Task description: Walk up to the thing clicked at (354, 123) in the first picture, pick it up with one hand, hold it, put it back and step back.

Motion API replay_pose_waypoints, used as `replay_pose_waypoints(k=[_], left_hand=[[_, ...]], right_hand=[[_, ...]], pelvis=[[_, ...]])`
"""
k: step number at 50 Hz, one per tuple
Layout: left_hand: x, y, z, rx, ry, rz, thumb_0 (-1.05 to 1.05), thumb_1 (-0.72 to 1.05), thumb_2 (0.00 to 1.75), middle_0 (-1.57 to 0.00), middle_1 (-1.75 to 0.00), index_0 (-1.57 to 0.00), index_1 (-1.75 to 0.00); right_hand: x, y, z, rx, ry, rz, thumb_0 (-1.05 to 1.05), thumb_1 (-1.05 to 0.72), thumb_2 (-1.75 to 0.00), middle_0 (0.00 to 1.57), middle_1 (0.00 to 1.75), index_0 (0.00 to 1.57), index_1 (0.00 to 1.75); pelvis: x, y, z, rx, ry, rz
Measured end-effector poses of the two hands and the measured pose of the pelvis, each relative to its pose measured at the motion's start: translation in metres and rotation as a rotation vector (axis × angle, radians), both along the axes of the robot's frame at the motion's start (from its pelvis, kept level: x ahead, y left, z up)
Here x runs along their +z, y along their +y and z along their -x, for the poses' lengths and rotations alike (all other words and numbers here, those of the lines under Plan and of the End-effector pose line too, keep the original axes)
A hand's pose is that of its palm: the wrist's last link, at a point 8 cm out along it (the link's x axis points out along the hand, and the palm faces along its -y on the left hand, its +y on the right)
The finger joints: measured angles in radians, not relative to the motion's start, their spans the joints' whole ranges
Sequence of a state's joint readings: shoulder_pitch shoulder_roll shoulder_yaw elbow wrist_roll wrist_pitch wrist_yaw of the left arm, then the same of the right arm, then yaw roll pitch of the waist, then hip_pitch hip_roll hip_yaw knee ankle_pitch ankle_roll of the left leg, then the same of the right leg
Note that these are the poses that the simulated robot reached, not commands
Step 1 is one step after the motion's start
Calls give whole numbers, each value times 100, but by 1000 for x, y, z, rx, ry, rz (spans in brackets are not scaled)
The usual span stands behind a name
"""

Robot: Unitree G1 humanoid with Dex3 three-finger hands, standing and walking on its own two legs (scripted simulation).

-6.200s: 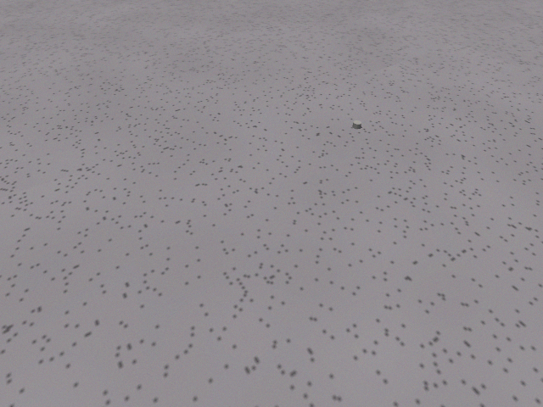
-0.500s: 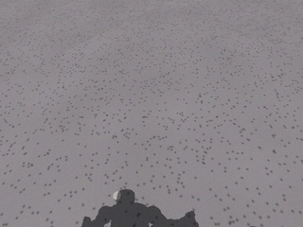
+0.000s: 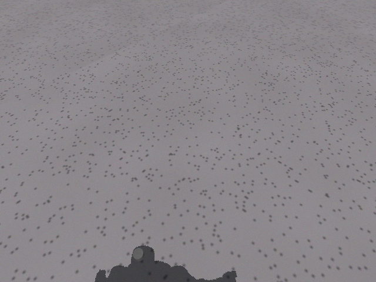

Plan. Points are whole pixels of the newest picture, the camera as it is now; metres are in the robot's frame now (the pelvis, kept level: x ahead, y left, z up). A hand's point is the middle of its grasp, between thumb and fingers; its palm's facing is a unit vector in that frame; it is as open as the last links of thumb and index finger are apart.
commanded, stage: walk up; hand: left
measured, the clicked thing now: (138, 254) +0.41 +0.25 -0.76
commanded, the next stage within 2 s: none
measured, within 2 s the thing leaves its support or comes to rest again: neither
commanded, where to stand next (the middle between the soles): +0.05 -0.03 m, yaw +5 degrees
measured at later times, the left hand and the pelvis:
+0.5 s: hand out of the picture +0.08 +0.26 -0.16, palm faces +0.00 -0.95 -0.32, open 7.4 cm; pelvis +0.01 +0.01 +0.00, yaw +1 degrees
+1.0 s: hand out of the picture +0.07 +0.26 -0.16, palm faces +0.03 -0.92 -0.39, open 7.4 cm; pelvis -0.03 -0.02 -0.01, yaw +2 degrees
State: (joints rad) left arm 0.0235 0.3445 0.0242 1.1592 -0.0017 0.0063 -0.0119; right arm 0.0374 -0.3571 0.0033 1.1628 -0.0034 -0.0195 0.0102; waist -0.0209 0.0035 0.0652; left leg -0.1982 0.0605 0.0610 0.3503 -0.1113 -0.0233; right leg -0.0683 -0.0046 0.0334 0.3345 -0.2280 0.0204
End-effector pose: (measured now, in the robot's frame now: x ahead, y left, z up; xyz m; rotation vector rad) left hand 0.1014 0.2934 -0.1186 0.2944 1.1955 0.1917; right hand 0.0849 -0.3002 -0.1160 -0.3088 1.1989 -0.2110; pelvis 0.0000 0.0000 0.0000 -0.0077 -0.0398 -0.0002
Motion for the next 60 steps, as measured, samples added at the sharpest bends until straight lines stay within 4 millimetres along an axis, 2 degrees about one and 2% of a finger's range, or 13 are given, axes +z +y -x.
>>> replay_pose_waypoints(k=[11, 22, 31, 40, 46, 50, 54, 57, 60], left_hand=[[-5, 11, 13, 11, 54, 3, 0, 91, 90, -20, -30, -20, -30], [-7, 13, 27, 32, 87, 2, 0, 91, 90, -20, -30, -20, -30], [-6, 12, 26, 42, 69, 1, 0, 91, 90, -20, -30, -20, -30], [-4, 9, 24, 39, 57, 0, 0, 91, 90, -20, -30, -20, -30], [-6, 14, 27, 46, 50, -35, 0, 90, 90, -21, -30, -20, -30], [-5, 10, 43, 55, 48, -72, 0, 91, 90, -20, -30, -20, -30], [-6, -4, 75, 66, 62, -108, 0, 91, 90, -20, -30, -20, -30], [1, -18, 102, 75, 95, -107, 0, 91, 90, -20, -30, -20, -30], [8, -28, 119, 96, 107, -103, 0, 90, 90, -21, -30, -20, -30]], right_hand=[[-3, 16, 10, -10, 41, -13, 0, -91, -90, 20, 30, 20, 30], [-4, 22, -6, 4, 24, -22, 0, -91, -90, 20, 30, 20, 30], [0, 21, -21, 18, -12, -19, 0, -91, -90, 20, 30, 20, 30], [0, 17, -21, 21, -14, -17, 0, -91, -90, 20, 30, 20, 30], [-6, 2, -11, 8, 1, -3, 0, -91, -90, 20, 30, 21, 30], [-14, -19, -3, 22, -1, 14, 0, -91, -90, 20, 30, 21, 30], [-29, -42, 0, 36, -22, 18, 0, -91, -90, 20, 30, 21, 30], [-29, -48, 8, 44, -10, 11, 0, -91, -90, 20, 30, 20, 30], [-28, -50, 22, 57, 12, -7, 0, -91, -90, 20, 30, 20, 30]], pelvis=[[1, 10, -4, 3, 12, -4], [1, 13, -8, 12, 16, -4], [1, 11, -10, 17, 10, -4], [1, 8, -10, 20, 9, -5], [-6, -1, 9, 23, 21, -14], [-14, -17, 27, 27, 25, -17], [-25, -35, 43, 30, 15, -14], [-20, -41, 50, 26, 14, -38], [-13, -44, 54, 44, 19, -33]])
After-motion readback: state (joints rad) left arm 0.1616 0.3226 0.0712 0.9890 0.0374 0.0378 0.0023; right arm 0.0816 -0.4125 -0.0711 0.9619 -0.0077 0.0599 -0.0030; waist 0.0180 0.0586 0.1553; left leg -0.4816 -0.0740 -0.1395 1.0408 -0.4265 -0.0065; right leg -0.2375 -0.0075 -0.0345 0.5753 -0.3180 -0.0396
